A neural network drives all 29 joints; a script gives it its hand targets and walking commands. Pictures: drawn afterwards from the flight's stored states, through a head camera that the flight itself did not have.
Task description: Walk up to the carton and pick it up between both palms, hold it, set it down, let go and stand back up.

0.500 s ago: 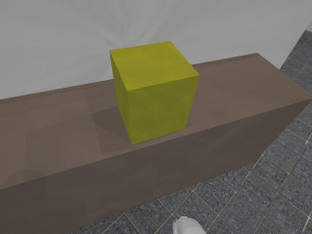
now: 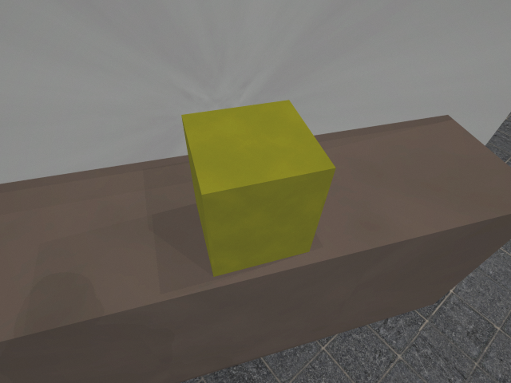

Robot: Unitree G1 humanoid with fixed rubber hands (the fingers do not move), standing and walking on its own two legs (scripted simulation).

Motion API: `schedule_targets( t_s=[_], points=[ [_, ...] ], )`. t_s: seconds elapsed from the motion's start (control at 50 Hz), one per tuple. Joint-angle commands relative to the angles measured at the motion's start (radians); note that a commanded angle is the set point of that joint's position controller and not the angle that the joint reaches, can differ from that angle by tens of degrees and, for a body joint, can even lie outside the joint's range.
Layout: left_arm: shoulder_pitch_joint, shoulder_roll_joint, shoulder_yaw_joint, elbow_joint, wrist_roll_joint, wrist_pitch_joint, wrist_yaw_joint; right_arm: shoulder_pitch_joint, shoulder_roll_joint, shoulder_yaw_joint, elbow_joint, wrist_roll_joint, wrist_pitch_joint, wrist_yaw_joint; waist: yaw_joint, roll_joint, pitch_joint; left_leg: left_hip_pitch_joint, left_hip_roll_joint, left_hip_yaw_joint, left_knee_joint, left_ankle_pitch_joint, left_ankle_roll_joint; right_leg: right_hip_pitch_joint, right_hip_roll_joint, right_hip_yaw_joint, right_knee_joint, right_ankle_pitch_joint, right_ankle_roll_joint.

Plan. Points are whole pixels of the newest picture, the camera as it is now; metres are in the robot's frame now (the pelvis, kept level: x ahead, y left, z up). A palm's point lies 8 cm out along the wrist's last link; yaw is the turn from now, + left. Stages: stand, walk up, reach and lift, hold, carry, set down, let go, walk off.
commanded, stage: walk up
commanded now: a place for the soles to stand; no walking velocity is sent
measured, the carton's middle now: (250, 189) +0.47 +0.01 +0.02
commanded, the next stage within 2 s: none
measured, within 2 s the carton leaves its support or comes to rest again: neither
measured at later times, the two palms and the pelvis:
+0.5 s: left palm out of the picture +0.01 +0.25 -0.13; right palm out of the picture +0.03 -0.23 -0.13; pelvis +0.00 +0.00 +0.01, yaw +1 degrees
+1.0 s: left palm out of the picture +0.08 +0.09 -0.14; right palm out of the picture +0.10 -0.41 -0.14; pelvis +0.01 -0.15 -0.02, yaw +11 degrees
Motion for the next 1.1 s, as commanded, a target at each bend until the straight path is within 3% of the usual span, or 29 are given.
schedule_targets(
  t_s=[0.0,0.46,0.48,0.5,0.52,0.54,0.58,0.62,0.7,0.76,0.78,0.8,0.82,0.84,0.86,0.88,0.9,0.94,0.96,1.0,1.08],
  points=[
    [0.012,0.138,0.029,-0.027,-0.001,-0.014,0.007,0.041,-0.142,-0.036,-0.033,0.01,-0.011,-0.009,0.008,0.065,-0.047,-0.094,0.094,-0.097,-0.154,0.28,0.053,0.14,-0.099,0.101,-0.101,0.224,-0.072],
    [0.077,0.172,0.016,0.105,0.002,-0.015,0.017,0.021,-0.159,-0.029,0.063,0.013,-0.01,-0.006,0.017,0.022,0.001,-0.125,0.081,-0.122,-0.263,0.116,0.062,0.168,-0.089,0.099,-0.198,0.004,-0.042],
    [-0.116,0.314,0.071,-0.017,0.087,0.019,-0.004,0.205,-0.207,-0.075,0.002,-0.047,-0.028,-0.04,-0.076,-0.092,0.059,-0.057,0.215,-0.375,-0.311,0.11,0.146,-0.028,-0.005,-0.017,0.082,-0.17,0.002],
    [-0.163,0.254,0.066,-0.046,0.1,0.037,-0.008,0.245,-0.265,-0.101,0.031,-0.054,-0.029,-0.065,-0.094,0.023,0.117,0.064,0.334,-0.551,-0.352,0.131,0.209,-0.297,0.038,0.019,0.228,-0.341,0.038],
    [-0.129,0.239,0.066,-0.048,0.11,0.053,-0.005,0.281,-0.245,-0.102,0.051,-0.051,-0.027,-0.086,-0.087,0.002,0.131,0.082,0.407,-0.611,-0.337,0.152,0.236,-0.36,-0.024,0.1,0.338,-0.333,0.054],
    [-0.079,0.206,0.055,-0.048,0.102,0.061,-0.008,0.235,-0.261,-0.112,0.032,-0.051,-0.026,-0.103,-0.057,0.043,0.116,0.093,0.417,-0.587,-0.31,0.213,0.252,-0.388,-0.056,0.124,0.361,-0.296,0.054],
    [-0.073,0.171,0.05,-0.076,0.079,0.059,-0.012,0.146,-0.246,-0.126,-0.03,-0.05,-0.032,-0.114,-0.022,0.126,0.082,0.081,0.344,-0.494,-0.278,0.345,0.226,-0.38,-0.077,0.167,0.389,-0.204,0.058],
    [-0.085,0.162,0.05,-0.1,0.081,0.056,-0.015,0.125,-0.212,-0.131,-0.064,-0.05,-0.045,-0.108,-0.019,0.182,0.031,0.08,0.281,-0.426,-0.254,0.387,0.194,-0.342,-0.086,0.172,0.424,-0.135,0.072],
    [-0.099,0.161,0.051,-0.145,0.059,0.065,-0.024,0.084,-0.219,-0.149,-0.126,-0.056,-0.056,-0.099,-0.01,0.249,-0.034,0.043,0.268,-0.38,-0.178,0.569,0.195,-0.272,-0.1,0.178,0.383,-0.145,0.067],
    [-0.033,0.175,0.07,-0.126,0.021,0.054,-0.028,0.008,-0.243,-0.156,-0.19,-0.069,-0.043,-0.077,0.009,0.284,-0.107,-0.065,0.186,-0.297,-0.06,0.585,0.123,-0.045,-0.046,0.129,0.184,-0.149,0.027],
    [0.051,0.183,0.081,-0.096,0.01,0.047,-0.028,-0.03,-0.236,-0.147,-0.205,-0.07,-0.03,-0.067,0.045,0.249,-0.135,-0.144,0.13,-0.252,0.011,0.516,0.077,0.121,-0.012,0.088,0.045,-0.018,0.014],
    [0.151,0.213,0.101,-0.059,0.0,0.038,-0.024,-0.037,-0.204,-0.13,-0.211,-0.072,-0.017,-0.059,0.086,0.15,-0.165,-0.209,0.067,-0.209,0.125,0.4,0.039,0.281,0.02,0.03,-0.088,0.178,0.003],
    [0.237,0.278,0.131,-0.037,0.003,0.03,-0.019,0.027,-0.132,-0.107,-0.208,-0.069,-0.008,-0.051,0.11,-0.039,-0.231,-0.295,-0.033,-0.145,0.334,0.166,0.0,0.411,-0.047,0.112,-0.104,0.273,-0.015],
    [0.228,0.326,0.133,-0.062,0.02,0.024,-0.005,0.097,-0.056,-0.092,-0.222,-0.058,-0.005,-0.041,0.09,-0.248,-0.24,-0.464,-0.144,-0.107,0.495,-0.308,-0.033,0.467,-0.278,0.39,-0.111,0.375,-0.059],
    [0.128,0.358,0.141,-0.096,-0.008,0.038,0.007,0.178,-0.085,-0.101,-0.23,-0.028,0.009,-0.06,0.057,-0.253,-0.267,-0.44,-0.062,-0.074,0.62,-0.403,-0.039,0.328,-0.41,0.564,-0.218,0.181,-0.183],
    [-0.006,0.374,0.154,-0.147,-0.009,0.05,0.016,0.178,-0.11,-0.112,-0.226,-0.025,0.021,-0.069,0.035,-0.286,-0.21,-0.419,-0.016,-0.059,0.725,-0.382,-0.03,0.152,-0.471,0.711,-0.342,-0.15,-0.258],
    [-0.062,0.324,0.136,-0.158,-0.01,0.056,0.021,0.114,-0.151,-0.122,-0.222,-0.027,0.024,-0.07,0.038,-0.218,-0.068,-0.426,0.0,-0.081,0.729,-0.303,-0.022,0.047,-0.406,0.598,-0.386,-0.263,-0.229],
    [-0.056,0.248,0.113,-0.158,0.009,0.047,0.034,0.147,-0.148,-0.118,-0.164,-0.012,0.021,-0.046,0.014,-0.176,-0.012,-0.405,0.02,-0.101,0.628,-0.222,-0.026,0.061,-0.289,0.355,-0.281,-0.134,-0.169],
    [-0.053,0.223,0.103,-0.15,0.017,0.036,0.03,0.17,-0.128,-0.114,-0.156,-0.011,0.021,-0.037,-0.001,-0.188,-0.018,-0.353,0.024,-0.112,0.576,-0.188,-0.019,0.041,-0.271,0.321,-0.264,-0.101,-0.158],
    [-0.038,0.186,0.095,-0.136,0.024,0.01,0.021,0.16,-0.122,-0.113,-0.156,-0.03,0.023,-0.029,0.001,-0.152,-0.038,-0.296,0.019,-0.106,0.533,-0.147,-0.012,0.039,-0.288,0.325,-0.262,-0.105,-0.172],
    [0.032,0.182,0.104,-0.124,0.029,-0.027,0.051,0.038,-0.158,-0.124,-0.194,-0.06,0.052,-0.016,0.037,-0.089,-0.016,-0.416,0.029,-0.117,0.478,-0.128,-0.026,0.184,-0.409,0.396,-0.284,-0.103,-0.244]
  ],
)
